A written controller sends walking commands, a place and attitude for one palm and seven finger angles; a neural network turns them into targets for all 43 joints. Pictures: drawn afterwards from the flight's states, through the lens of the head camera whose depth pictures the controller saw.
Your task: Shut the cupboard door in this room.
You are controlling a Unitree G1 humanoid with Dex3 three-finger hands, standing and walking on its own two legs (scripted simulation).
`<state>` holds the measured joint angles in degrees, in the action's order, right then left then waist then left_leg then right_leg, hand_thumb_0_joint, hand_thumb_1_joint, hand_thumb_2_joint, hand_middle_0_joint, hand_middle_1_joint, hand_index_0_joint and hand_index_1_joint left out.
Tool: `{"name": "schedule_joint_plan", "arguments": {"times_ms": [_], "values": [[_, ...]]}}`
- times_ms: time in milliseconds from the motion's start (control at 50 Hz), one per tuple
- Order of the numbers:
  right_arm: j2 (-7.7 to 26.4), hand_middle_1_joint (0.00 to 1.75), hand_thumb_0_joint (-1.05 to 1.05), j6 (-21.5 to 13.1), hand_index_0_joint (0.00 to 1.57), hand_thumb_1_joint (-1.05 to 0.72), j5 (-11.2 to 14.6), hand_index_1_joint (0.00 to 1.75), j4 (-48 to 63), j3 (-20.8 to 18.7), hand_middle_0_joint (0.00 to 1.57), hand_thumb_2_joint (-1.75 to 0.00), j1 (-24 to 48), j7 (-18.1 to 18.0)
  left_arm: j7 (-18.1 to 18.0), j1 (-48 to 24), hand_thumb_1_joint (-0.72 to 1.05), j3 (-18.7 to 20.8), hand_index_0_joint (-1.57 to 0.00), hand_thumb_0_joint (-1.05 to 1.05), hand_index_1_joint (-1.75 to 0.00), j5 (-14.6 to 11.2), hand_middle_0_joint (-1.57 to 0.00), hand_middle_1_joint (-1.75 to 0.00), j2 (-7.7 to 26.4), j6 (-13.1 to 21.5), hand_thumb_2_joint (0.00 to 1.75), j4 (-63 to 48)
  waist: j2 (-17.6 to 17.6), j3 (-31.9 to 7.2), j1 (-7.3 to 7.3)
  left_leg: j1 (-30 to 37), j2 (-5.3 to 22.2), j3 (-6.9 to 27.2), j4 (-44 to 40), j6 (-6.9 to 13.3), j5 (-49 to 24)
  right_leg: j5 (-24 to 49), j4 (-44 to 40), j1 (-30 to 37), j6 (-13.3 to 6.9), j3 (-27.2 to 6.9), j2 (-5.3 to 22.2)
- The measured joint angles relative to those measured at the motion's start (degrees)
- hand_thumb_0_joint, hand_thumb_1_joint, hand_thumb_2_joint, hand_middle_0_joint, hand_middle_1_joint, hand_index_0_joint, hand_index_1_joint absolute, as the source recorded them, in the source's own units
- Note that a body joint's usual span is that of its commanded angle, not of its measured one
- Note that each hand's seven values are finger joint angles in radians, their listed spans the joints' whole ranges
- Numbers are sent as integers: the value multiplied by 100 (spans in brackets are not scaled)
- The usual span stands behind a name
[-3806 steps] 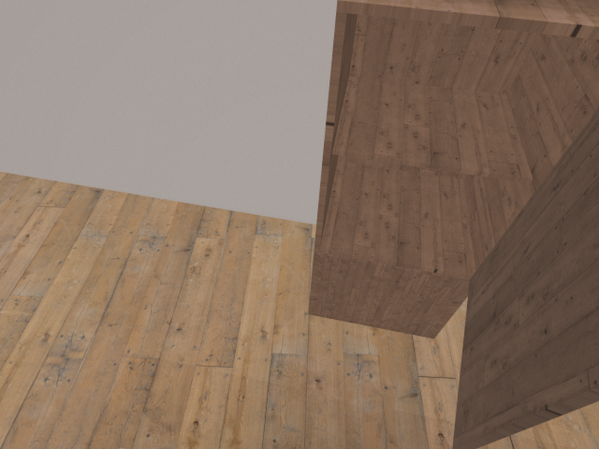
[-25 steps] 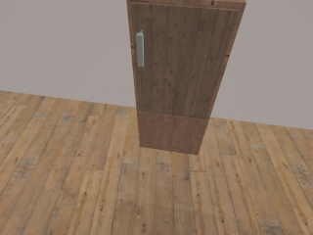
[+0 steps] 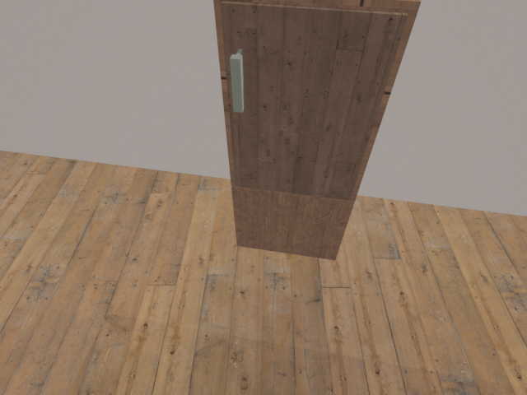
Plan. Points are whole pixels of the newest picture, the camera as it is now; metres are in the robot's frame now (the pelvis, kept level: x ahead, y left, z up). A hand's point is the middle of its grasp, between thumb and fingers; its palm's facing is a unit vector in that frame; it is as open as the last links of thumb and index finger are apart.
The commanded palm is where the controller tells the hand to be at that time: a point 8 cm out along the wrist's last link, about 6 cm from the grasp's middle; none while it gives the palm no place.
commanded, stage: look to check the result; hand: left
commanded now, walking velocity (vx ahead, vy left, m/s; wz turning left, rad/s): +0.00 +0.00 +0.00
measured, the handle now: (239, 80) +0.82 +0.11 +0.07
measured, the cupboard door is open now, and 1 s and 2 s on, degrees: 0 0 0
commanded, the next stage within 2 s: stand and wait in 0.20 s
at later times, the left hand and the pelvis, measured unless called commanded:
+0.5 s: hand out of the picture +0.02 +0.19 -0.17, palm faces +0.03 -0.97 -0.22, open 7.4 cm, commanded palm none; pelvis +0.01 +0.00 +0.00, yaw +0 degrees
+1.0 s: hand out of the picture +0.03 +0.19 -0.17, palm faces +0.03 -0.97 -0.23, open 7.4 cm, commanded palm none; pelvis +0.02 -0.01 +0.00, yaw +1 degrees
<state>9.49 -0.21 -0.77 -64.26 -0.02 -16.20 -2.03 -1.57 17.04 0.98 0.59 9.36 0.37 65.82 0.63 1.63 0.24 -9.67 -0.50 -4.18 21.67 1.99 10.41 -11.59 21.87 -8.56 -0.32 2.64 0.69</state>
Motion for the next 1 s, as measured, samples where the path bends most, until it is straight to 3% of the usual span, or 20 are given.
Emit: {"name": "schedule_joint_plan", "arguments": {"times_ms": [1000], "values": [[309,30,1,-26,20,-91,3,30,-65,31,20,-90,382,26,56,-365,91,-20,-20,0,-30,-8,-20,-30,236,36,90,11,-23,50,-13,311,22,96,-296,-81,28,-41,-339,358,-52,83,-45]]}}
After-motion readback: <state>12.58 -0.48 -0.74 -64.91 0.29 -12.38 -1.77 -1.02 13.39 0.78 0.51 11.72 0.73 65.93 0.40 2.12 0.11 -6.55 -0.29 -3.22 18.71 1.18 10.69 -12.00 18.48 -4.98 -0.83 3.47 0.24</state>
